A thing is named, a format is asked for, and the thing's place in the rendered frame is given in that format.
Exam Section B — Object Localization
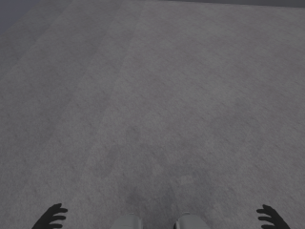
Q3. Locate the robot right hand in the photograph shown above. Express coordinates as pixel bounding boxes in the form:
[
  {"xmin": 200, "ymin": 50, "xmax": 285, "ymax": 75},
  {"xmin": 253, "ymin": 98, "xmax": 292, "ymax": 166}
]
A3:
[{"xmin": 256, "ymin": 204, "xmax": 291, "ymax": 229}]

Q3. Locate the robot right shin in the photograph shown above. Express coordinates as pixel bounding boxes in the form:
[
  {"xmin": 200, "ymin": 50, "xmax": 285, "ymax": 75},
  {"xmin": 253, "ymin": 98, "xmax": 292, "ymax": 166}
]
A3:
[{"xmin": 180, "ymin": 212, "xmax": 190, "ymax": 217}]

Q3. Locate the robot right thigh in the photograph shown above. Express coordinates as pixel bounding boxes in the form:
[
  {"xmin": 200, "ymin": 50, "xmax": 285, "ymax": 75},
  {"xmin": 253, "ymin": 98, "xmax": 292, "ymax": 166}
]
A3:
[{"xmin": 175, "ymin": 215, "xmax": 210, "ymax": 229}]

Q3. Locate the robot left hand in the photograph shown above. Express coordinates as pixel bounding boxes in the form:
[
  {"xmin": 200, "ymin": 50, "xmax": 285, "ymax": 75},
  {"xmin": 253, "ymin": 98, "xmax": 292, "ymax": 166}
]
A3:
[{"xmin": 31, "ymin": 203, "xmax": 68, "ymax": 229}]

